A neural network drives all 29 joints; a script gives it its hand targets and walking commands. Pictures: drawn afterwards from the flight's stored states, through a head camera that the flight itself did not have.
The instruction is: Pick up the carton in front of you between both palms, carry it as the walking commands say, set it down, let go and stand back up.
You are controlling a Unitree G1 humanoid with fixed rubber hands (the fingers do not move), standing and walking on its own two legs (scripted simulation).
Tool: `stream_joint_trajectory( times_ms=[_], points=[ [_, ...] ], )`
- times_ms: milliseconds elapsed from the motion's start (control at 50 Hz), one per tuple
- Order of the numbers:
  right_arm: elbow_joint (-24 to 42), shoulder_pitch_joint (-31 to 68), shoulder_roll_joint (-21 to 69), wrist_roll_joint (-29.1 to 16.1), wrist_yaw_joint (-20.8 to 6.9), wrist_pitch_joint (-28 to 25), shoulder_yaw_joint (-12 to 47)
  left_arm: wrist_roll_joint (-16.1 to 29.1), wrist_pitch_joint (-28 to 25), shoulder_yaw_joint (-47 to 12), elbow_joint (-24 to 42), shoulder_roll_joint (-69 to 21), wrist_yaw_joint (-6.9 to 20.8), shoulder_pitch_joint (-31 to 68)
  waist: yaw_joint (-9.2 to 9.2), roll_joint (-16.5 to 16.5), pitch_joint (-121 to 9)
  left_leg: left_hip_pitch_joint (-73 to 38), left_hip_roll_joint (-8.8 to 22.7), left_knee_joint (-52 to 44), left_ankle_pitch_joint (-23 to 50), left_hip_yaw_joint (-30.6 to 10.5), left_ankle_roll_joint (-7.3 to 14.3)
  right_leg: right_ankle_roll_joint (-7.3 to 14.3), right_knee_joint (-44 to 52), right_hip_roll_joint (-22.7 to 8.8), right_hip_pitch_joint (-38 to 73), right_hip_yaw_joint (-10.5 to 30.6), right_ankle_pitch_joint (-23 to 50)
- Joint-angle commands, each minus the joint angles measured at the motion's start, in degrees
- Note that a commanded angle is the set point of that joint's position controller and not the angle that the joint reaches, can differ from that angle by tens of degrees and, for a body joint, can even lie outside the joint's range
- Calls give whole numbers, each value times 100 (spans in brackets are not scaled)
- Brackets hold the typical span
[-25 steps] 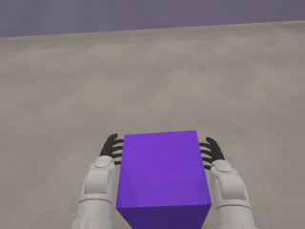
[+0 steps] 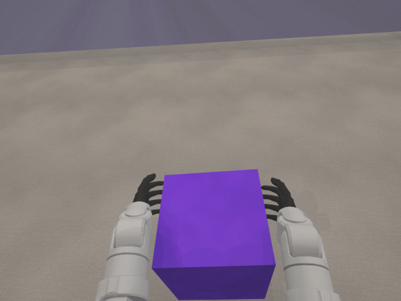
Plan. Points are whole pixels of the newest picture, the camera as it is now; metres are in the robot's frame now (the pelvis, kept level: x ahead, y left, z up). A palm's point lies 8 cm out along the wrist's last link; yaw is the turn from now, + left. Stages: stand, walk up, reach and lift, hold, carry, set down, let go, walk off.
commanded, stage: set down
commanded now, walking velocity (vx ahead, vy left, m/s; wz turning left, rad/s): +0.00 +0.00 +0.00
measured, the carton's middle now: (215, 238) +0.28 +0.00 -0.06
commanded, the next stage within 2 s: none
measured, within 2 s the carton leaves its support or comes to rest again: rests again in 1.90 s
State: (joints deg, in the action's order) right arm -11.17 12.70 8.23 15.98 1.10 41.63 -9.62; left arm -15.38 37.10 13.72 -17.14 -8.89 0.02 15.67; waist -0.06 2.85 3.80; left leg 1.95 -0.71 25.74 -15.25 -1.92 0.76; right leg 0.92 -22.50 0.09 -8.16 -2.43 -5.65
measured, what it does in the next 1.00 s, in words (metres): lowers itself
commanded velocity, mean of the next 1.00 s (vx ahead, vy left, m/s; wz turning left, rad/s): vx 0.00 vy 0.00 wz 0.00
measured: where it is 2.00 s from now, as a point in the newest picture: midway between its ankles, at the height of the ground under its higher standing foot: outside the picture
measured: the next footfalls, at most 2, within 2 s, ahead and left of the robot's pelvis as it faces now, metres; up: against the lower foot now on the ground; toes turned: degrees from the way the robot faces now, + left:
none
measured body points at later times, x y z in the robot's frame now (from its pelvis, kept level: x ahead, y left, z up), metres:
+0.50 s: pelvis -0.01 -0.01 -0.04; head +0.13 -0.04 +0.38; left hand +0.34 +0.14 -0.09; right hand +0.35 -0.16 -0.11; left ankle +0.00 +0.12 -0.74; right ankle +0.08 -0.11 -0.74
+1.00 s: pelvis -0.05 +0.00 -0.19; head +0.17 -0.04 +0.20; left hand +0.38 +0.12 -0.25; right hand +0.40 -0.17 -0.28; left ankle +0.00 +0.12 -0.74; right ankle +0.08 -0.11 -0.74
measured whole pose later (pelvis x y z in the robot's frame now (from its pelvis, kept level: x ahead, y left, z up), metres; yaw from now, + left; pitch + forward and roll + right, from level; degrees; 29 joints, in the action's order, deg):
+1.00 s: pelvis -0.05 +0.00 -0.19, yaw +4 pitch +38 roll +3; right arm -39.3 44.5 -1.6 15.0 0.7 14.1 -20.4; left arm -12.2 9.3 28.6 -31.8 -14.8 -11.1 41.1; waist -0.8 3.8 -11.5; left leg 92.2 -4.9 85.1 -31.5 -0.4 -0.9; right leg 1.2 -81.4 -0.1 -99.4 1.6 -20.6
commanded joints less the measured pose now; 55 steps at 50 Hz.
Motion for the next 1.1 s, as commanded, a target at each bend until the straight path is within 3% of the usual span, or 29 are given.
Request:
stream_joint_trajectory(
  times_ms=[0, 120, 200, 260, 320, 380, 460, 560, 600, 660, 740, 800, 920, 1080],
  points=[
    [209, 2974, 5356, -1421, -1423, -320, 2855, 1260, -179, -2876, -60, -5382, 1464, 2719, -92, -100, -1076, 2459, -20, -1105, -834, -543, 418, -67, -110, 398, 2388, 750, -512],
    [-1067, 3762, 5563, -1027, -1531, -569, 1984, 738, -520, -1937, -1160, -5298, 1592, 3557, -14, -299, -909, 2666, -121, -690, -1163, -458, 428, -130, -148, 300, 1983, 883, -1459],
    [-1968, 4060, 5132, -435, -1457, -945, 990, 76, -847, -871, -1840, -4905, 1424, 3818, 54, -309, -783, 2855, -266, -221, -890, -387, 374, -79, -318, 245, 1266, 921, -1509],
    [-2327, 3909, 4320, 42, -1287, -1353, 292, -376, -1153, -169, -2139, -4393, 1195, 3605, 9, -300, -844, 3240, -375, 193, -558, -358, 268, -37, -611, 261, 562, 929, -1091],
    [-2456, 3693, 3677, 311, -1171, -1902, 0, -540, -1612, 100, -2172, -4020, 1028, 3284, -50, -308, -1230, 3803, -479, 588, -174, -331, 168, 25, -1145, 344, -40, 859, -112],
    [-2531, 3759, 3586, 283, -1106, -2529, 205, -431, -2185, -103, -2122, -4011, 940, 3250, 2, -306, -1901, 4347, -599, 1042, 200, -288, 54, 68, -1675, 395, -496, 889, 649],
    [-2472, 4162, 4031, -48, -1073, -3306, 1031, -58, -2943, -933, -2014, -4470, 864, 3593, 76, -351, -3491, 5199, -712, 1748, 565, -185, -113, 23, -2476, 430, -583, 945, 1457],
    [-2042, 4561, 4222, -498, -1007, -3746, 2059, 507, -3411, -2035, -1707, -4831, 681, 3967, -2, -495, -5659, 6309, -848, 2699, 780, -110, -247, -1, -3532, 456, -642, 985, 2243],
    [-1813, 4687, 4080, -609, -997, -3754, 2269, 688, -3408, -2310, -1542, -4855, 597, 4050, -85, -498, -6199, 6569, -877, 3027, 742, -102, -274, -2, -3829, 487, -1008, 899, 2083],
    [-1737, 4827, 3874, -663, -1033, -3619, 2356, 769, -3241, -2409, -1548, -4912, 509, 4134, -185, -499, -6234, 6854, -900, 3414, 318, -81, -293, -20, -4090, 554, -2045, 699, 1205],
    [-2034, 5134, 3826, -631, -1184, -3311, 2182, 672, -2901, -2160, -1838, -5052, 469, 4379, -217, -494, -5646, 7594, -934, 3770, -604, -9, -300, 24, -4355, 633, -3195, 583, -207],
    [-2267, 5472, 3864, -616, -1310, -3121, 1988, 636, -2712, -1958, -2008, -5184, 468, 4701, -232, -504, -5522, 8029, -975, 4089, -944, 35, -278, 38, -4604, 671, -3778, 547, -828],
    [-2674, 6027, 3826, -667, -1416, -2985, 1673, 647, -2611, -1669, -2179, -5214, 375, 5285, -241, -526, -5698, 8674, -1083, 4744, -1128, 134, -259, 30, -5190, 698, -4607, 490, -1097],
    [-2909, 6487, 3542, -794, -1369, -2990, 1533, 807, -2682, -1618, -2152, -5097, 198, 5904, -386, -550, -6193, 9443, -1204, 5585, -1131, 299, -311, 1, -5964, 701, -5183, 443, -884]
  ],
)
